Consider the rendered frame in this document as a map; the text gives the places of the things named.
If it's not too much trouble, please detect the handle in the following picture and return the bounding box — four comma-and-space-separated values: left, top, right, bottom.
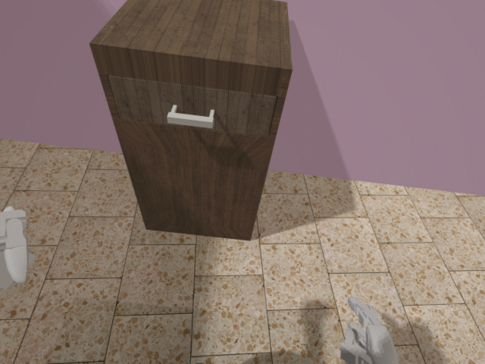
167, 105, 214, 128

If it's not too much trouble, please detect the robot right hand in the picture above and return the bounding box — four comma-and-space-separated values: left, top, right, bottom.
340, 297, 399, 364

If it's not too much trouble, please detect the cabinet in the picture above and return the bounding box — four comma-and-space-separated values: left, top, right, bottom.
89, 0, 293, 241

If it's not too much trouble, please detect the robot left hand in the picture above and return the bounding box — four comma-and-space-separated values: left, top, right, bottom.
0, 206, 35, 290

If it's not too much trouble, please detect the drawer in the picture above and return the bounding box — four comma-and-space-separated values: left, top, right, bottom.
109, 75, 276, 137

